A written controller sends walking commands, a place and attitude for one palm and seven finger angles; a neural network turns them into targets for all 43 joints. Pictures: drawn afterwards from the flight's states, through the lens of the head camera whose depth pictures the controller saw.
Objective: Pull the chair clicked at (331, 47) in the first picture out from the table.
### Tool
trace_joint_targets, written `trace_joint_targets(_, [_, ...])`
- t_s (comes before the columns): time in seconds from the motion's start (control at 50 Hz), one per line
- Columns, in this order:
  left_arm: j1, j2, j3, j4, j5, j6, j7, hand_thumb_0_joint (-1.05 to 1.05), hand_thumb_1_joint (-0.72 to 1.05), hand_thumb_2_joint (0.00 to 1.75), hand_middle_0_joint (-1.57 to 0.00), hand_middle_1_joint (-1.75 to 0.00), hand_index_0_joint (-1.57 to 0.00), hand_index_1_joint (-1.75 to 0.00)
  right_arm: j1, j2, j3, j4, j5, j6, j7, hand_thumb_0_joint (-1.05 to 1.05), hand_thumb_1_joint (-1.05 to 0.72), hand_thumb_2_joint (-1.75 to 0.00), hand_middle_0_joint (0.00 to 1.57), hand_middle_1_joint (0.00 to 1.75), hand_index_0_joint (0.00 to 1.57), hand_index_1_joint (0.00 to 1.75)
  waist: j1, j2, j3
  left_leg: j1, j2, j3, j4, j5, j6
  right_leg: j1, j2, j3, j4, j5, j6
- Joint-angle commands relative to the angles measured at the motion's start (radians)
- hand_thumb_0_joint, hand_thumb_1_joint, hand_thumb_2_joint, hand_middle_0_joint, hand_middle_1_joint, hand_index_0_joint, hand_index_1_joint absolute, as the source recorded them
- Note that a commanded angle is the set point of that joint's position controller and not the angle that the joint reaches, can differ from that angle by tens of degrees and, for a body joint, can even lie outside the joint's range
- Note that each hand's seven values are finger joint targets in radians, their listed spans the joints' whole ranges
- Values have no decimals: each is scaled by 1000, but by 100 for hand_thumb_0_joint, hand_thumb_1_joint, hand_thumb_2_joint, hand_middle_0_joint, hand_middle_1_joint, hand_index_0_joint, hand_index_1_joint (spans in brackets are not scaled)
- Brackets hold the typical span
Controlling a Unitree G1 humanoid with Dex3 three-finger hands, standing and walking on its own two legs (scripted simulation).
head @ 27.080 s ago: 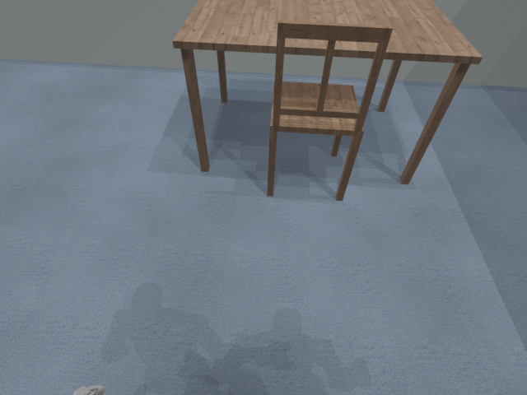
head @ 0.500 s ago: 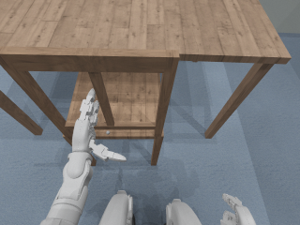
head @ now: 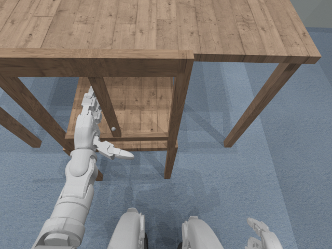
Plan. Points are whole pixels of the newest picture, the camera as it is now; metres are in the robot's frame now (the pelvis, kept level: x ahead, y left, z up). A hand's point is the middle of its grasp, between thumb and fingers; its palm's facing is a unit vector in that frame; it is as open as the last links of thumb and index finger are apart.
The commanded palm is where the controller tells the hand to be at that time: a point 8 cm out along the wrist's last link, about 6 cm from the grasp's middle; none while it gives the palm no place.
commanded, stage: push the fingers through the gap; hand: left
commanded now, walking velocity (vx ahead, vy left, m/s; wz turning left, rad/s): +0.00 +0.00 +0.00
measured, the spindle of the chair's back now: (108, 111) +0.44 +0.15 +0.01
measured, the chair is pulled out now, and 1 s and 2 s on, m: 0.03 0.03 0.03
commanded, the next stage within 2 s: hook a spindle and tug to test in 1.26 s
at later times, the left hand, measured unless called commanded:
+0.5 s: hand (115, 112) +0.43 +0.13 +0.03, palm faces +0.02 -1.00 -0.02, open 16.9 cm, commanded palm +0.41 +0.17 +0.03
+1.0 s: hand (117, 101) +0.47 +0.13 +0.03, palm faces +0.05 -1.00 -0.03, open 17.0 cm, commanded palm +0.44 +0.17 +0.03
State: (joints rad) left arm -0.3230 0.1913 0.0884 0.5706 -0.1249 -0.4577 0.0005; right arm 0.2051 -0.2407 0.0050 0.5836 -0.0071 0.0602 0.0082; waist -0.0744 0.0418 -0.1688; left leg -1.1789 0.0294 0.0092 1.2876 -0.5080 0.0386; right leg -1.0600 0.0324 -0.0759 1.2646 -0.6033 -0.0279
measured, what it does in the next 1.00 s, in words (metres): stands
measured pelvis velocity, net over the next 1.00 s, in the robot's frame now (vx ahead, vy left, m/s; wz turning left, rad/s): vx -0.01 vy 0.01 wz -0.02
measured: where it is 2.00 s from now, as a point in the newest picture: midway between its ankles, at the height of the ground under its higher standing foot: outside the picture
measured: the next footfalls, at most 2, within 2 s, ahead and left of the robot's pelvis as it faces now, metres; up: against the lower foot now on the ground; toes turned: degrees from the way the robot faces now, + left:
none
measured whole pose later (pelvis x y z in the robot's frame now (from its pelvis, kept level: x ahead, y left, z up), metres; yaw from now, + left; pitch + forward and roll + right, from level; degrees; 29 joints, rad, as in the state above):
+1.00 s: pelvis -0.01 +0.01 -0.01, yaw -1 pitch +26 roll -4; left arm -0.71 0.25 0.23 1.00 -0.05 -0.56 0.03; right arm 0.29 -0.24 0.00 0.64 -0.04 0.11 0.04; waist -0.13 0.05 -0.17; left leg -1.26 0.03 0.02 1.30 -0.49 0.05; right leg -1.14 0.04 -0.07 1.28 -0.58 -0.02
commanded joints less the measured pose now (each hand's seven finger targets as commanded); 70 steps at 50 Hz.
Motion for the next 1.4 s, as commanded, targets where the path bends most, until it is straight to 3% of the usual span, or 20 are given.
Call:
trace_joint_targets(0.0, [-267, 103, 34, -172, -2, -64, -2, 0, -50, 30, -6, -8, -6, -8, 63, -151, -56, -97, 3, -22, -1, 0, -90, -90, 20, 30, 20, 30, -32, -3, -420, 415, -11, -67, -142, 320, -11, 111, 6, 45, -192, 349, 6])
trace_joint_targets(0.18, [-364, 131, 76, -99, 9, -94, 11, 0, -50, 30, -6, -8, -6, -8, 91, -151, -59, -76, -4, -15, 4, 0, -90, -90, 20, 30, 20, 30, -42, -6, -419, 393, -14, -58, -137, 304, -12, 108, 7, 52, -196, 342, 9])
trace_joint_targets(0.24, [-407, 141, 84, -85, 16, -107, 8, 0, -50, 30, -6, -8, -6, -8, 99, -152, -61, -68, -6, -15, 5, 0, -90, -90, 20, 30, 20, 30, -41, 38, -435, 422, -12, -64, -140, 309, -17, 81, 8, 47, -188, 327, 5])
trace_joint_targets(0.32, [-497, 127, 69, -17, 21, -104, 7, 0, -50, 30, -6, -8, -6, -8, 113, -160, -62, -53, -7, -12, 6, 0, -90, -90, 20, 30, 20, 30, -69, 24, -412, 429, -7, -80, -142, 277, -17, 24, 11, 37, -193, 279, 5])
trace_joint_targets(0.4, [-567, 124, 69, 15, 31, -111, 17, 0, -50, 30, -6, -8, -6, -8, 130, -165, -64, -46, -12, -10, 8, 0, -90, -90, 20, 30, 20, 30, -72, 66, -440, 482, -5, -98, -150, 294, -22, -17, 12, 26, -184, 267, -1])
trace_joint_targets(0.44, [-562, 128, 83, 21, 36, -116, 28, 0, -50, 30, -6, -8, -6, -8, 137, -164, -66, -47, -15, -5, 11, 0, -90, -90, 20, 30, 20, 30, -61, 57, -476, 500, -4, -99, -151, 321, -25, -2, 13, 25, -181, 282, -1])
trace_joint_targets(0.52, [-582, 171, 130, 82, 49, -115, 44, 0, -50, 30, -6, -8, -6, -8, 149, -163, -61, -43, -20, 7, 17, 0, -90, -90, 20, 30, 20, 30, -61, 34, -462, 443, -9, -85, -142, 318, -20, 26, 14, 32, -179, 297, 2])
trace_joint_targets(0.62, [-631, 138, 97, 85, 60, -135, 38, 0, -50, 30, -6, -8, -6, -8, 158, -160, -64, -45, -22, 16, 24, 0, -90, -90, 20, 30, 20, 30, -75, 46, -474, 466, -6, -88, -142, 319, -21, 9, 16, 32, -181, 294, 1])
trace_joint_targets(0.64, [-640, 159, 117, 98, 58, -136, 41, 0, -50, 30, -6, -8, -6, -8, 163, -163, -66, -39, -23, 19, 24, 0, -90, -90, 20, 30, 20, 30, -72, 49, -463, 463, -5, -90, -143, 312, -23, 3, 17, 32, -181, 287, 0])
trace_joint_targets(0.68, [-664, 124, 90, 117, 57, -138, 39, 0, -50, 30, -6, -8, -6, -8, 162, -159, -66, -36, -23, 20, 26, 0, -90, -90, 20, 30, 20, 30, -88, 43, -443, 453, -8, -86, -144, 278, -19, -9, 17, 32, -194, 262, 3])
trace_joint_targets(0.74, [-723, 179, 132, 186, 72, -143, 47, 0, -50, 30, -6, -8, -6, -8, 177, -166, -62, -23, -28, 25, 23, 0, -90, -90, 20, 30, 20, 30, -95, 25, -415, 402, -11, -87, -137, 244, -15, -21, 16, 36, -187, 240, 4])
trace_joint_targets(0.84, [-838, 193, 138, 206, 80, -172, 45, 0, -50, 30, -6, -8, -6, -8, 196, -168, -63, -7, -37, 26, 22, 0, -90, -90, 20, 30, 20, 30, -107, 77, -477, 454, -8, -98, -123, 268, -17, -51, 17, 34, -172, 245, 1])
trace_joint_targets(0.88, [-777, 204, 160, 247, 77, -165, 39, 0, -50, 30, -6, -8, -6, -8, 202, -168, -63, -13, -36, 32, 26, 0, -90, -90, 20, 30, 20, 30, -92, 45, -494, 432, -11, -88, -121, 286, -14, -6, 19, 38, -177, 266, 1])
trace_joint_targets(0.9, [-785, 203, 154, 251, 76, -163, 34, 0, -50, 30, -6, -8, -6, -8, 203, -169, -62, -16, -36, 34, 27, 0, -90, -90, 20, 30, 20, 30, -102, 40, -492, 425, -11, -87, -119, 293, -11, -1, 20, 39, -175, 279, 2])
trace_joint_targets(0.98, [-789, 223, 170, 226, 70, -159, 27, 0, -50, 30, -6, -8, -6, -8, 201, -166, -61, -20, -31, 48, 25, 0, -90, -90, 20, 30, 20, 30, -92, 46, -487, 406, -14, -75, -119, 280, -10, 23, 19, 46, -184, 280, 4])
trace_joint_targets(1.06, [-790, 193, 144, 221, 70, -161, 29, 0, -50, 30, -6, -8, -6, -8, 200, -165, -62, -17, -30, 50, 27, 0, -90, -90, 20, 30, 20, 30, -102, 49, -460, 426, -9, -85, -129, 272, -12, -8, 20, 39, -188, 264, 3])
trace_joint_targets(1.24, [-746, 231, 178, 182, 65, -174, 24, 0, -50, 30, -6, -8, -6, -8, 198, -164, -62, -25, -31, 48, 29, 0, -90, -90, 20, 30, 20, 30, -81, 63, -506, 430, -12, -73, -121, 317, -11, 41, 21, 49, -181, 317, 3])
trace_joint_targets(1.28, [-724, 195, 154, 205, 61, -162, 18, 0, -50, 30, -6, -8, -6, -8, 192, -159, -62, -25, -28, 51, 31, 0, -90, -90, 20, 30, 20, 30, -93, 42, -470, 411, -13, -66, -121, 309, -9, 40, 21, 48, -190, 319, 6])
trace_joint_targets(1.34, [-748, 218, 168, 238, 66, -158, 16, 0, -50, 30, -6, -8, -6, -8, 198, -165, -62, -19, -27, 51, 29, 0, -90, -90, 20, 30, 20, 30, -100, 29, -431, 388, -11, -73, -121, 276, -9, 15, 20, 46, -189, 288, 6])
trace_joint_targets(1.38, [-748, 218, 168, 206, 63, -164, 16, 0, -50, 30, -10, -19, -10, -19, 195, -164, -62, -27, -28, 50, 28, 0, -90, -90, 20, 30, 20, 30, -88, 48, -469, 404, -14, -70, -119, 287, -9, 28, 20, 51, -187, 295, 5])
